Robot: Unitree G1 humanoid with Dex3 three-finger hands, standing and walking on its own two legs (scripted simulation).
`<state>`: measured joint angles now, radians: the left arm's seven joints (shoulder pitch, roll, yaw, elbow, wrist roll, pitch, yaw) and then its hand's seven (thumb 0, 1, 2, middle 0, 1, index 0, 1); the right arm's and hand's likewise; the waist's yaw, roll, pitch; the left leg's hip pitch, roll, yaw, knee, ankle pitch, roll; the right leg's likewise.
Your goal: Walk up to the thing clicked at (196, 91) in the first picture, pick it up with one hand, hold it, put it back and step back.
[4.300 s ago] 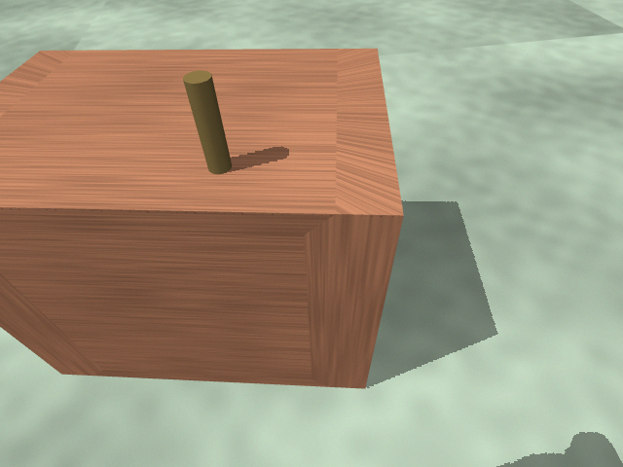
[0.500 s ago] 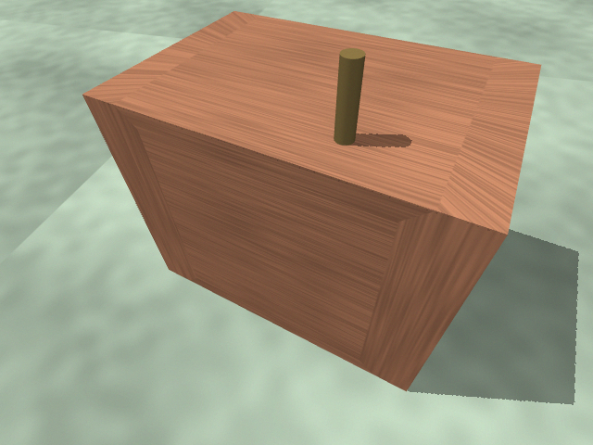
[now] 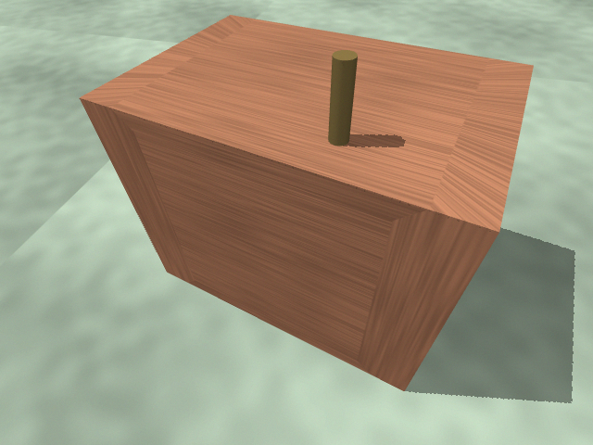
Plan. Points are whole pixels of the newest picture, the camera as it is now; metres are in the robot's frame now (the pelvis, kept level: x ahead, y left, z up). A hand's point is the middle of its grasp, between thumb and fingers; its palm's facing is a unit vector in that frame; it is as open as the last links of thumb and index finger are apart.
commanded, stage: stand
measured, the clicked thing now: (341, 101) +0.72 -0.07 +0.11
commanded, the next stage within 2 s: walk up in 1.78 s
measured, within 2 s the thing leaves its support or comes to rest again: neither
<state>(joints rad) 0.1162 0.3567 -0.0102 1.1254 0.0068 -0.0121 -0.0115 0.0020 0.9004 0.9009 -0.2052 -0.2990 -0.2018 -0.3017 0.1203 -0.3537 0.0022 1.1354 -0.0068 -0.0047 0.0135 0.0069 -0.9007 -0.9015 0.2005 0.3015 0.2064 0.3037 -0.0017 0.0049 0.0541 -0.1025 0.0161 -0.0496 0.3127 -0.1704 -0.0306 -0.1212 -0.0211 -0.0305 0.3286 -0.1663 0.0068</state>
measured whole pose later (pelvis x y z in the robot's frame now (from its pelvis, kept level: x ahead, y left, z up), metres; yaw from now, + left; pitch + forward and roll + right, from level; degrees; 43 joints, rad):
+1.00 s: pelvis +0.01 +0.00 +0.00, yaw -1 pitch -2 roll +0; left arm 0.11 0.36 0.00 1.12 0.01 -0.01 -0.01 0.00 0.90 0.90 -0.21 -0.30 -0.20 -0.30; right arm 0.12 -0.35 0.01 1.12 -0.01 0.00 0.01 0.01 -0.90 -0.90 0.20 0.30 0.21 0.30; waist 0.00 0.01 0.06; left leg -0.09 0.02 -0.04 0.31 -0.18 -0.03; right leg -0.11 -0.02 -0.02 0.32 -0.17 0.01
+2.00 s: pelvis +0.04 -0.02 -0.01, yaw -8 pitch -2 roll +2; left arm 0.24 0.40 0.06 1.03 0.03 0.01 -0.05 0.00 0.90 0.90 -0.21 -0.30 -0.20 -0.30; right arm 0.21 -0.38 -0.07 0.98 -0.05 -0.05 0.03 0.01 -0.90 -0.90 0.20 0.30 0.21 0.30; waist -0.02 -0.02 0.07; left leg -0.06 0.04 0.07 0.41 -0.31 0.00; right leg -0.34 -0.03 0.02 0.76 -0.44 -0.02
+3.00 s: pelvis +0.21 -0.01 -0.04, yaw -27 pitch -3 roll +2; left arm 0.25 0.39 0.05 0.80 0.04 0.01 0.00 0.00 0.90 0.90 -0.21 -0.30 -0.20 -0.30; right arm 0.16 -0.40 -0.06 0.81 0.00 0.07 0.00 0.01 -0.90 -0.90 0.20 0.30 0.21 0.30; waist 0.01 0.03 0.16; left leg -0.49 0.02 0.01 1.01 -0.54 0.01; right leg -0.35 0.03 0.01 0.80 -0.40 -0.06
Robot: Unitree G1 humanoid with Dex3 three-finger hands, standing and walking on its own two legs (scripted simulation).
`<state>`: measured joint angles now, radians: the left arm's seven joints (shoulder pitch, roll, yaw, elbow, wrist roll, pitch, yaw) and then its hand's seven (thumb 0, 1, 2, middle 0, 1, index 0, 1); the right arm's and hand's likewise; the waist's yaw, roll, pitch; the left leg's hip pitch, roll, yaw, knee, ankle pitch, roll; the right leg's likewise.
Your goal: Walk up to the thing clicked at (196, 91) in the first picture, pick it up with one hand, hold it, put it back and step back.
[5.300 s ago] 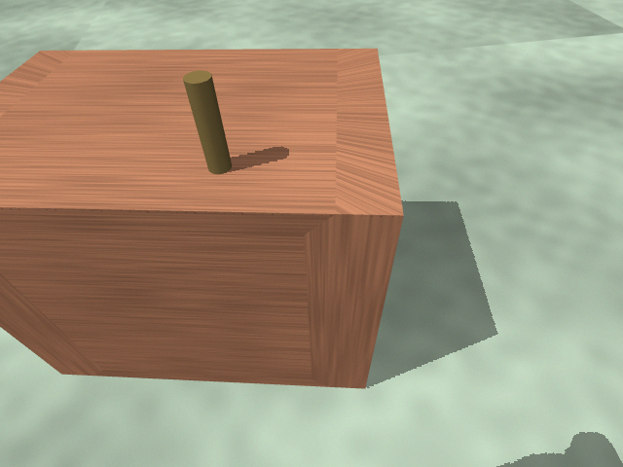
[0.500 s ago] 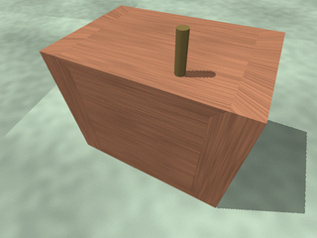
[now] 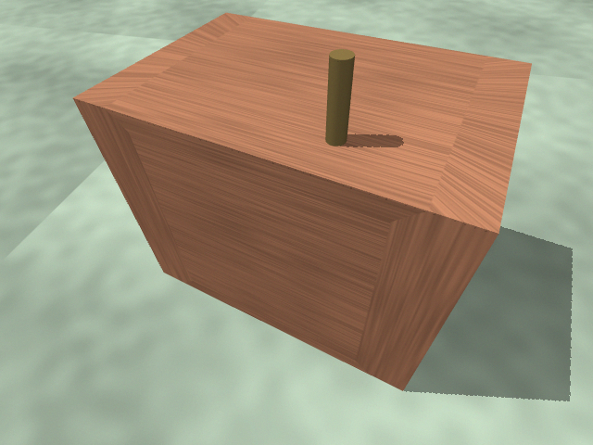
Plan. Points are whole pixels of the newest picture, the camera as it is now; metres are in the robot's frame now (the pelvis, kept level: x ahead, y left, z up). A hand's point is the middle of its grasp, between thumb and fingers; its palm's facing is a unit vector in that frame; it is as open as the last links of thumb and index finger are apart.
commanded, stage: stand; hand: left
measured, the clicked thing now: (338, 101) +0.71 -0.06 +0.11
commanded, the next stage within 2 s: walk up in 0.78 s
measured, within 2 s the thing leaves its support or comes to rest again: neither
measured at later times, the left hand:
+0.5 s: hand out of the picture +0.07 +0.26 -0.15, palm faces -0.03 -0.94 -0.35, open 7.4 cm
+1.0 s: hand out of the picture +0.10 +0.26 -0.16, palm faces -0.15 -0.91 -0.38, open 7.4 cm
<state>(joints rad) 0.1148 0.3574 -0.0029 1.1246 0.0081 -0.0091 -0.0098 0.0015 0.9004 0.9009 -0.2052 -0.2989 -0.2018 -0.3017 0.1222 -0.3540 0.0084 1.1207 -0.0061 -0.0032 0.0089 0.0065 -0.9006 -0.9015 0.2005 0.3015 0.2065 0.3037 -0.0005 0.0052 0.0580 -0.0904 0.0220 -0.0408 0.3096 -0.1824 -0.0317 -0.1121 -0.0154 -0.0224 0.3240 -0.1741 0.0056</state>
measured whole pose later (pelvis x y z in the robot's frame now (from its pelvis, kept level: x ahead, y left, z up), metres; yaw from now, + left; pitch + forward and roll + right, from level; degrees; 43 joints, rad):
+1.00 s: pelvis +0.03 -0.02 -0.01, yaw -7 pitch -2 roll +2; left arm 0.24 0.40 0.06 1.03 0.03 0.01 -0.05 0.00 0.90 0.90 -0.21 -0.30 -0.20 -0.30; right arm 0.21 -0.38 -0.07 0.98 -0.05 -0.05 0.03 0.01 -0.90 -0.90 0.20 0.30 0.21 0.30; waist -0.02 -0.02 0.07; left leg -0.06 0.04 0.07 0.41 -0.31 0.00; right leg -0.34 -0.03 0.02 0.76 -0.44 -0.02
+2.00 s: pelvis +0.21 -0.01 -0.04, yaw -27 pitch -3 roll +2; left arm 0.25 0.39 0.05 0.80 0.04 0.01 0.00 0.00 0.90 0.90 -0.21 -0.30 -0.20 -0.30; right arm 0.16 -0.40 -0.06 0.81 0.00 0.07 0.00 0.01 -0.90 -0.90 0.20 0.30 0.21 0.30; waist 0.01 0.03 0.16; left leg -0.49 0.02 0.01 1.01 -0.54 0.01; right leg -0.35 0.03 0.01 0.80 -0.40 -0.06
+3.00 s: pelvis +0.20 +0.02 -0.01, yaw -25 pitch -2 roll +0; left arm 0.07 0.35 0.03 1.10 0.00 0.00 -0.02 0.00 0.90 0.90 -0.20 -0.30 -0.20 -0.30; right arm 0.15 -0.35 0.00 1.10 -0.01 -0.02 0.01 0.01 -0.90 -0.90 0.20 0.30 0.21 0.30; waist 0.00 0.00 0.05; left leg -0.13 0.01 -0.05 0.41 -0.25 -0.02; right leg -0.18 -0.03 0.00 0.41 -0.20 0.02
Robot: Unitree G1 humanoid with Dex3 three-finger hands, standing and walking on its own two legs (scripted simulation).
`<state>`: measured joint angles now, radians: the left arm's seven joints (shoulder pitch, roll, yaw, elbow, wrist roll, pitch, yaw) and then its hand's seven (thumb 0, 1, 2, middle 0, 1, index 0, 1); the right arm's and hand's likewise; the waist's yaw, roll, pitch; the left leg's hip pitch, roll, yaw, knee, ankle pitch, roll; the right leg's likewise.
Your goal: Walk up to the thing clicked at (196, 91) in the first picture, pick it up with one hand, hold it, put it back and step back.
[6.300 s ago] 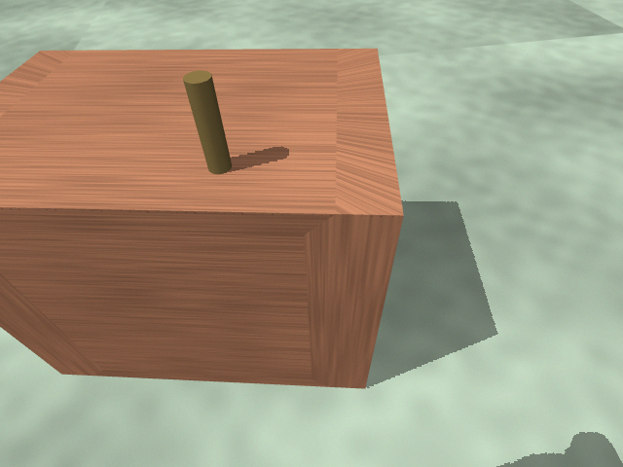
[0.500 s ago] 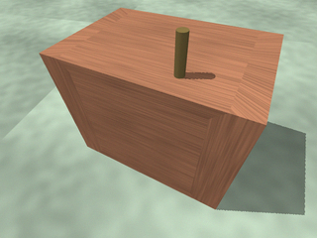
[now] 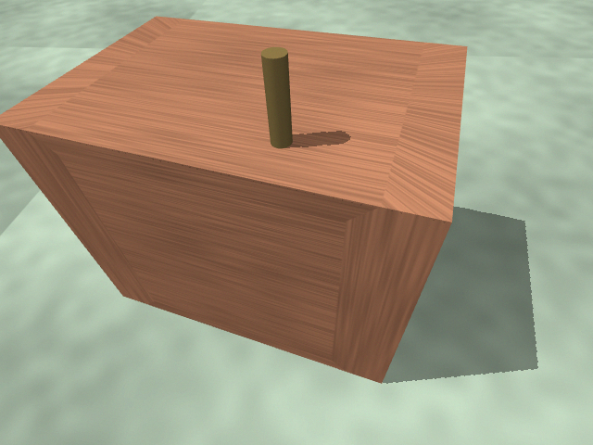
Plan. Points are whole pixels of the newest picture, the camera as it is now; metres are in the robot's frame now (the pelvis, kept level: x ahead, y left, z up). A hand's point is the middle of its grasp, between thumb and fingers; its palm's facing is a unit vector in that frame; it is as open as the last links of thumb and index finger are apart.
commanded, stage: walk up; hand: left
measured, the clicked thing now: (278, 101) +0.68 +0.04 +0.12
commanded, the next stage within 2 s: none
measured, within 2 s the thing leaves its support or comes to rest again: neither
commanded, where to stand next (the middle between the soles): +0.22 +0.04 m, yaw -18 degrees
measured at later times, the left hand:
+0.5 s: hand (137, 401) +0.24 +0.28 -0.15, palm faces -0.20 -0.87 -0.45, open 7.4 cm
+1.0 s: hand (163, 341) +0.34 +0.27 -0.15, palm faces -0.34 -0.82 -0.45, open 7.4 cm
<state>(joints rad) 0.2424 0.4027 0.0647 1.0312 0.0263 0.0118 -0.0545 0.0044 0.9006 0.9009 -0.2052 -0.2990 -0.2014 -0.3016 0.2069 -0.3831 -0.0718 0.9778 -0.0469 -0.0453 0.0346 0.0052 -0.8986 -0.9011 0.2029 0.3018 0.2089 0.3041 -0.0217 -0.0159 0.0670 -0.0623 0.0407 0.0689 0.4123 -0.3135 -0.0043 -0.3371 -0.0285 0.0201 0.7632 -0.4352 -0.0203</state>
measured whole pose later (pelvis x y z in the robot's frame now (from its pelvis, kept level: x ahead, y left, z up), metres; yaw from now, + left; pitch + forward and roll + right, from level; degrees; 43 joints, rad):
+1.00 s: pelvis +0.17 +0.03 -0.03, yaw -20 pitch -3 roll +2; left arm 0.25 0.39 0.05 0.80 0.04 0.01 0.00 0.00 0.90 0.90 -0.21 -0.30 -0.20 -0.30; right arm 0.16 -0.40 -0.06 0.81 0.00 0.07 0.00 0.01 -0.90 -0.90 0.20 0.30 0.21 0.30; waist 0.01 0.03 0.16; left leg -0.49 0.02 0.01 1.01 -0.54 0.01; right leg -0.35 0.03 0.01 0.80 -0.40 -0.06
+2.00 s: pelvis +0.17 +0.05 +0.01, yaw -18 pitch -2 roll +0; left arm 0.07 0.35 0.03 1.10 0.00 0.00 -0.02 0.00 0.90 0.90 -0.20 -0.30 -0.20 -0.30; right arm 0.15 -0.35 0.00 1.10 -0.01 -0.02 0.01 0.01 -0.90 -0.90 0.20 0.30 0.21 0.30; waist 0.00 0.00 0.05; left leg -0.13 0.01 -0.05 0.41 -0.25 -0.02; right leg -0.18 -0.03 0.00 0.41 -0.20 0.02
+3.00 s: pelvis +0.16 +0.05 +0.01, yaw -17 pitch -3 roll +0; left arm 0.08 0.34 0.02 1.14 0.00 -0.01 -0.01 0.00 0.90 0.90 -0.21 -0.30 -0.20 -0.30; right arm 0.11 -0.35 0.00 1.12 -0.01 -0.01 0.01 0.01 -0.90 -0.90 0.20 0.30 0.21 0.30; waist 0.00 0.01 0.07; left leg -0.08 0.02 -0.06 0.33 -0.21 -0.03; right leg -0.13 -0.03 -0.01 0.35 -0.17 0.02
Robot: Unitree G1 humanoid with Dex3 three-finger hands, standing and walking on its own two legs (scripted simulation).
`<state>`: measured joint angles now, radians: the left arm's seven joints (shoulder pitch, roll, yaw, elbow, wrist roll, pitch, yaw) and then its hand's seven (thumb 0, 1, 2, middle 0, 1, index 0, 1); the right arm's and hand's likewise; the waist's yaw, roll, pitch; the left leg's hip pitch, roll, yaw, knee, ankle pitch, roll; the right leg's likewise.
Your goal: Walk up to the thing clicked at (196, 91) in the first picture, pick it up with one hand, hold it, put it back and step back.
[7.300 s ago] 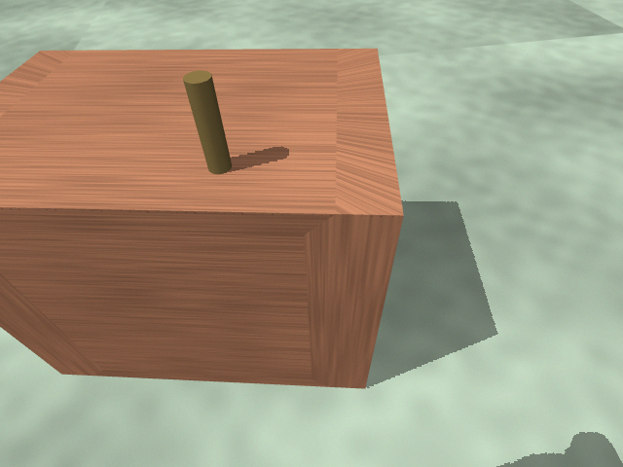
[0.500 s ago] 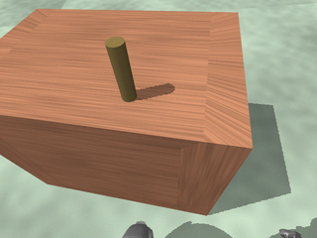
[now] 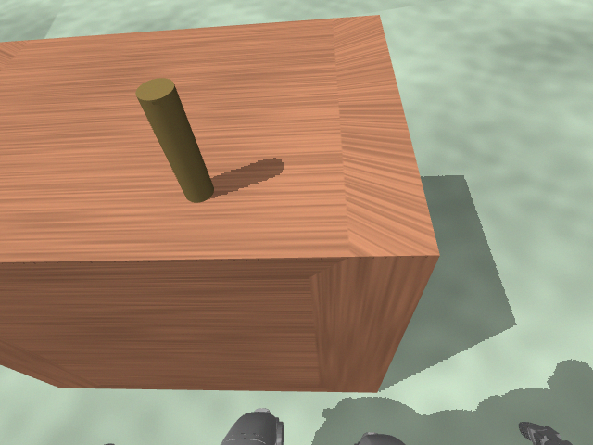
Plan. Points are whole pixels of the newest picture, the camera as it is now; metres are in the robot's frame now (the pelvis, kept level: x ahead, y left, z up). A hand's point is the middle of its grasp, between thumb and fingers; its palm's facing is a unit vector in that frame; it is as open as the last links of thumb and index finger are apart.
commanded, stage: walk up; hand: left
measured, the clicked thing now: (180, 147) +0.47 +0.18 +0.15
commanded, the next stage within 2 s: stand in 1.86 s
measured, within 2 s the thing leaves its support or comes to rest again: neither
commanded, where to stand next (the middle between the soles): +0.04 +0.03 m, yaw +1 degrees
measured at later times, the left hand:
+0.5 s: hand out of the picture +0.04 +0.26 -0.13, palm faces +0.04 -0.94 -0.34, open 7.4 cm
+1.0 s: hand out of the picture +0.08 +0.28 -0.12, palm faces +0.05 -0.95 -0.32, open 7.4 cm
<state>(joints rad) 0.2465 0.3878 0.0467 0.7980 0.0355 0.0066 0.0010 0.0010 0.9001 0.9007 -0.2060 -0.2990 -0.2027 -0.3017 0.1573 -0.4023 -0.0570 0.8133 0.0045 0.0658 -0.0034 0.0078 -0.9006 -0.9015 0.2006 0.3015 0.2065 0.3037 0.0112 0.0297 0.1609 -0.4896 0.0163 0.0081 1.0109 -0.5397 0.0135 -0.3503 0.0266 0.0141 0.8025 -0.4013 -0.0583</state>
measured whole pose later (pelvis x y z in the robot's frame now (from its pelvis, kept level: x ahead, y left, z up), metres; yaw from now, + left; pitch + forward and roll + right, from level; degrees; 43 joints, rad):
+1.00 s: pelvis -0.01 +0.02 +0.03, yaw +2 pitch -2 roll +0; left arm 0.07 0.35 0.03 1.10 0.00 0.00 -0.02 0.00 0.90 0.90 -0.20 -0.30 -0.20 -0.30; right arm 0.15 -0.35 0.00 1.10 -0.01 -0.02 0.01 0.01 -0.90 -0.90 0.20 0.30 0.21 0.30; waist 0.00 0.00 0.05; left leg -0.13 0.01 -0.05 0.41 -0.25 -0.02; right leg -0.18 -0.03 0.00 0.41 -0.20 0.02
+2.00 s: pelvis -0.01 +0.01 +0.04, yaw +3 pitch -3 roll +0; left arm 0.08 0.34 0.02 1.14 0.00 -0.01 -0.01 0.00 0.90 0.90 -0.21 -0.30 -0.20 -0.30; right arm 0.11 -0.35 0.00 1.12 -0.01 -0.01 0.01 0.01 -0.90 -0.90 0.20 0.30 0.21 0.30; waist 0.00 0.01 0.07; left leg -0.08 0.02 -0.06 0.33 -0.21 -0.03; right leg -0.13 -0.03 -0.01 0.35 -0.17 0.02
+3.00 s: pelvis -0.02 +0.01 +0.04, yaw +2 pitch -2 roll +0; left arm 0.11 0.36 -0.01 1.12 0.01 -0.01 -0.01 0.00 0.90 0.90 -0.21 -0.30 -0.20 -0.30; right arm 0.13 -0.36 0.01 1.12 -0.01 0.00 0.01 0.01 -0.90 -0.90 0.20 0.30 0.21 0.30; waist 0.00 0.01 0.06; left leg -0.09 0.03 -0.05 0.32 -0.20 -0.04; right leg -0.15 -0.02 0.00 0.35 -0.16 0.01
